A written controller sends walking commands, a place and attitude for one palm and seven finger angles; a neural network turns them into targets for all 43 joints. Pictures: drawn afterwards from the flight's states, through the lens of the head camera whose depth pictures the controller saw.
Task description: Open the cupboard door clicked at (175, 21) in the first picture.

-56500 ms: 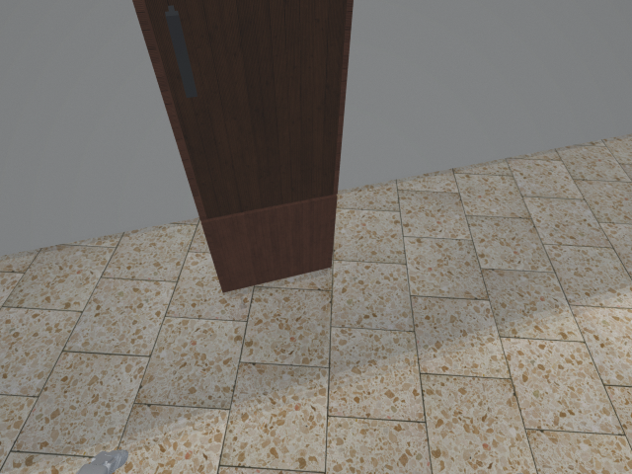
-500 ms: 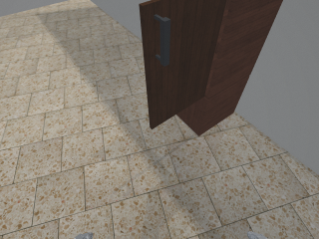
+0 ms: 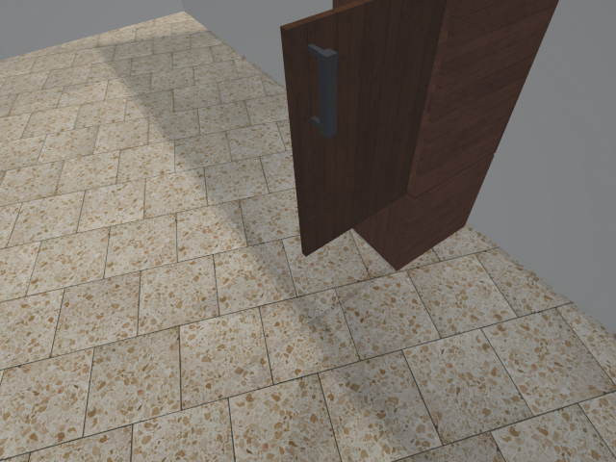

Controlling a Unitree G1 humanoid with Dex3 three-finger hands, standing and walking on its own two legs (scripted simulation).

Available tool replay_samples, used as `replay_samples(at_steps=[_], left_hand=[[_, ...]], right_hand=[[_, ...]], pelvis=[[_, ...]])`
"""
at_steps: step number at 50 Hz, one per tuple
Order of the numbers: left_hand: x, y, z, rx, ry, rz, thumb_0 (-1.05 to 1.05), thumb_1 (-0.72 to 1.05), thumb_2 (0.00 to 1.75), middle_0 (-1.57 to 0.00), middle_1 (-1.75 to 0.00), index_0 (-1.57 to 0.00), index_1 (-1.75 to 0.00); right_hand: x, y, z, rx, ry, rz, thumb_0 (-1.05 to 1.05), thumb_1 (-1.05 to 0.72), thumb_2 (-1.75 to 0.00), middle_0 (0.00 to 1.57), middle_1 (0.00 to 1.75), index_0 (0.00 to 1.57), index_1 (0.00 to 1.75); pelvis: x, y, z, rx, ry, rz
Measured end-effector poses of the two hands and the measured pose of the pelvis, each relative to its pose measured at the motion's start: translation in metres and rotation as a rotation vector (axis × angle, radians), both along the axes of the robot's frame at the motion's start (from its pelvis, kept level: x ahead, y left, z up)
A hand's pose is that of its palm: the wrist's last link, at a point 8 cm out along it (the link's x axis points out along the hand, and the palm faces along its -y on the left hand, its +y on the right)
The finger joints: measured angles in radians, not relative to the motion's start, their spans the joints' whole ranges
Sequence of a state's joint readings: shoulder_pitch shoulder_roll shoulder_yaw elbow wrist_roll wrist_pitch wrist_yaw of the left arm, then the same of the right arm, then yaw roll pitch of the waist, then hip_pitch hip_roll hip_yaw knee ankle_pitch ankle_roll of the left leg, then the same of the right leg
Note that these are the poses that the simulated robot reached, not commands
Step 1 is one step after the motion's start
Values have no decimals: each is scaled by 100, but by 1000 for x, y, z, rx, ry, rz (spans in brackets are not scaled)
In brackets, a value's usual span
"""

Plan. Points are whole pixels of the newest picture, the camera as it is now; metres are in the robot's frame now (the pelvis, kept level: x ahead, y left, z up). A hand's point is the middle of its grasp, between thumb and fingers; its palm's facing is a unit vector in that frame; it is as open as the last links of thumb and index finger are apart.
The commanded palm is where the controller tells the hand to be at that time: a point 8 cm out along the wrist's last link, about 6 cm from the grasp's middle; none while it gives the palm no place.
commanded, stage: let the arm hang, fingers relaxed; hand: left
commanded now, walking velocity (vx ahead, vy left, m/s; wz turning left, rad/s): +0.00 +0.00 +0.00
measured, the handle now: (321, 92) +0.68 +0.02 +0.13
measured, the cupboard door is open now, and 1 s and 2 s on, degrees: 92 92 92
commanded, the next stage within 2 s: look to check the result in 0.32 s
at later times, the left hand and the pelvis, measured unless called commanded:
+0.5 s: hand out of the picture +0.12 +0.23 -0.15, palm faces -0.03 -0.94 -0.33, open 7.4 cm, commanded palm none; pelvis +0.02 -0.01 +0.00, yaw +0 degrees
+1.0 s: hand out of the picture +0.13 +0.23 -0.15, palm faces -0.02 -0.93 -0.36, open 7.4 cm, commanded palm none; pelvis +0.05 -0.02 +0.01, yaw -1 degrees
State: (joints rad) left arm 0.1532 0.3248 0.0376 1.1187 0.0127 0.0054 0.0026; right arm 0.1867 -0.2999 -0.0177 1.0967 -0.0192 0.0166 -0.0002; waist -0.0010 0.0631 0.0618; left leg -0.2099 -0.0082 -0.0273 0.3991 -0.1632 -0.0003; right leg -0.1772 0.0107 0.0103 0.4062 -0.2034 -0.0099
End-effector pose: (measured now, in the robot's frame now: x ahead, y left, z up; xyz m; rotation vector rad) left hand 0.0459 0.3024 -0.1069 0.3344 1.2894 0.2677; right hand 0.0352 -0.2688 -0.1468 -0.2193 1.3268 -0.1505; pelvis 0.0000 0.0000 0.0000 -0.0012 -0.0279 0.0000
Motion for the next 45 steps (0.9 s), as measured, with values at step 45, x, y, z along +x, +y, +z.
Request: replay_samples(at_steps=[45], left_hand=[[71, -25, -2, -26, -39, -47, 1, 90, 90, -21, -29, -20, -30]], right_hand=[[79, -37, 19, -64, -67, 25, 0, -90, -90, 20, 30, 20, 30]], pelvis=[[43, -18, 5, 5, 15, -8]])
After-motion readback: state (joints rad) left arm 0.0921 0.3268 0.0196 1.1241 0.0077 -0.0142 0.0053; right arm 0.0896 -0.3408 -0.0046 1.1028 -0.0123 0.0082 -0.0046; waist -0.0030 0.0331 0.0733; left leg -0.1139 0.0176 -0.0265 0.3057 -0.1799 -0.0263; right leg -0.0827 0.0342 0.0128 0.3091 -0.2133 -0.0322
